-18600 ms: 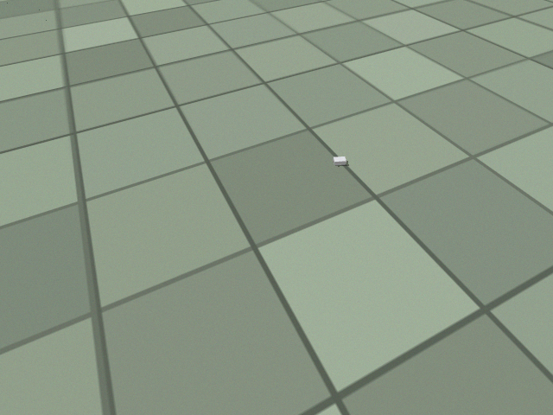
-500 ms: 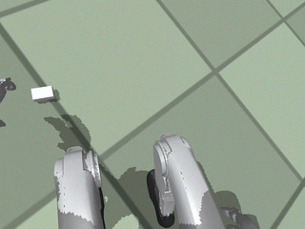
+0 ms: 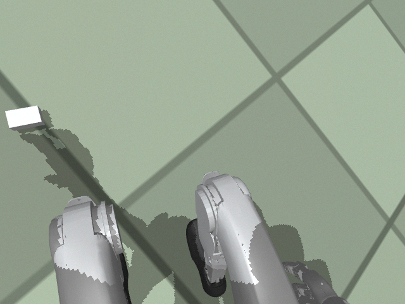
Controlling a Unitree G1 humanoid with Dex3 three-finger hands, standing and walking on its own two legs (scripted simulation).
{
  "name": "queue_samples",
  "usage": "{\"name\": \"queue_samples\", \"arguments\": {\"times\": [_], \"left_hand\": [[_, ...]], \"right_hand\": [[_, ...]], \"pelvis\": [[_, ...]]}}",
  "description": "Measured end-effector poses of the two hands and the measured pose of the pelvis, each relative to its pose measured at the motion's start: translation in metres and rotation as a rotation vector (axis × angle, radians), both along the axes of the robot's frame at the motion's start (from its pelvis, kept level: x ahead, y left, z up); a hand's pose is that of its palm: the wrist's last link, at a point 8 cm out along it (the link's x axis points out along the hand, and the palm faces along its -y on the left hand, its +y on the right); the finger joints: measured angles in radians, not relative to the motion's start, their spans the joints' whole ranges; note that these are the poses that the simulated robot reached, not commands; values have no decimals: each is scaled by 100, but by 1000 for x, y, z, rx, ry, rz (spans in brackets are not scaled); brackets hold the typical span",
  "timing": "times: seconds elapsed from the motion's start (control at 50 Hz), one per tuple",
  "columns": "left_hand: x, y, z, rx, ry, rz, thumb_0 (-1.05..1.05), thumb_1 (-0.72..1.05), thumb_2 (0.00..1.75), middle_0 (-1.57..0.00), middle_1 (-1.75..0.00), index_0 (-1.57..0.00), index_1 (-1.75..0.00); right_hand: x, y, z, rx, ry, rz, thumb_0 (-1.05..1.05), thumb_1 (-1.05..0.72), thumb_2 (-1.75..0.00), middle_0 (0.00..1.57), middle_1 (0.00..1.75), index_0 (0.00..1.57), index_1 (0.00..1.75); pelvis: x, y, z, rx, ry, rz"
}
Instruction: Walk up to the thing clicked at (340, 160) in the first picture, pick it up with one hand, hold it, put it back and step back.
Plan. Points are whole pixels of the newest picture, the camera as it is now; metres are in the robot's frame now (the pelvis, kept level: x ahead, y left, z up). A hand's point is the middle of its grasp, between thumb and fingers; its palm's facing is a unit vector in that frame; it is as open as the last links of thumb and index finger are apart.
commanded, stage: rise first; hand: left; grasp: from above
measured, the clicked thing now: (25, 118) +0.52 +0.32 -0.32
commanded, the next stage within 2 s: none
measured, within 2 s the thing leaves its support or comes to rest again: neither
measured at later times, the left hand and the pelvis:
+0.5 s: hand out of the picture +0.46 +0.36 -0.19, palm faces -0.45 -0.07 -0.89, open 12.3 cm; pelvis +0.00 +0.00 -0.01, yaw -1 degrees
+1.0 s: hand out of the picture +0.46 +0.35 -0.20, palm faces -0.45 -0.07 -0.89, open 12.2 cm; pelvis -0.01 +0.00 -0.01, yaw -2 degrees
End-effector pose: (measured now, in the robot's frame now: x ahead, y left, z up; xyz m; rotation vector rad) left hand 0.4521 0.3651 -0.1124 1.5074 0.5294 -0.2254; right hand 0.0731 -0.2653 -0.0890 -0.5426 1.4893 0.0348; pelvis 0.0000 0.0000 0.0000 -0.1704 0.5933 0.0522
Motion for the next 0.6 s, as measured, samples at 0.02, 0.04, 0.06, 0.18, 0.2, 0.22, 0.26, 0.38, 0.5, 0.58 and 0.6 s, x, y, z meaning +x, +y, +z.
{"name": "queue_samples", "arguments": {"times": [0.02, 0.04, 0.06, 0.18, 0.2, 0.22, 0.26, 0.38, 0.5, 0.58, 0.6], "left_hand": [[1, 0, -1, -5, -3, 3, 0, -12, 66, -46, -62, -46, -62], [2, 0, -2, -8, -7, 4, 0, -12, 66, -46, -63, -45, -63], [3, -1, -2, -10, -8, 3, 0, -13, 67, -45, -63, -45, -63], [7, -2, -8, -13, -10, -3, 0, -16, 69, -42, -66, -42, -66], [7, -2, -9, -14, -12, -3, 0, -17, 70, -42, -66, -42, -66], [8, -2, -10, -14, -13, -4, 0, -17, 70, -42, -67, -41, -67], [8, -3, -11, -13, -12, -7, 0, -18, 71, -41, -67, -41, -67], [10, -5, -15, -13, -14, -12, 0, -20, 73, -40, -68, -39, -68], [12, -7, -17, -12, -12, -16, 0, -21, 74, -39, -69, -38, -69], [13, -9, -18, -11, -10, -21, 0, -21, 74, -39, -69, -38, -69], [13, -9, -18, -11, -11, -21, 0, -22, 74, -39, -69, -37, -70]], "right_hand": [[-1, 0, 0, -2, 3, 0, 0, -92, -91, 20, 30, 20, 30], [-2, -1, 0, -5, 7, 1, 0, -92, -91, 20, 30, 20, 30], [-4, -1, 1, -7, 11, 2, 0, -92, -91, 20, 30, 20, 30], [-12, -2, 2, -16, 24, -1, 0, -92, -91, 20, 30, 20, 30], [-13, -1, 2, -17, 26, -1, 0, -92, -91, 20, 30, 20, 30], [-14, -1, 3, -17, 27, -2, 0, -92, -91, 20, 30, 20, 30], [-17, 0, 3, -18, 30, -4, 0, -92, -91, 20, 30, 20, 30], [-22, 4, 5, -15, 31, -12, 0, -91, -91, 20, 30, 20, 30], [-25, 6, 6, -10, 23, -13, 0, -91, -91, 21, 30, 20, 30], [-26, 7, 6, -9, 17, -11, 0, -91, -91, 21, 30, 20, 30], [-26, 7, 6, -8, 16, -10, 0, -91, -91, 21, 30, 20, 30]], "pelvis": [[0, 0, -1, -1, -1, -1], [0, 0, -1, -2, -3, -2], [0, 0, -2, -3, -4, -3], [-1, 1, -6, -10, -15, -8], [-1, 1, -6, -12, -17, -8], [-2, 1, -7, -13, -18, -8], [-2, 2, -7, -16, -19, -9], [-3, 3, -8, -19, -23, -10], [-4, 3, -9, -23, -28, -10], [-5, 3, -10, -25, -31, -11], [-5, 3, -10, -25, -32, -11]]}}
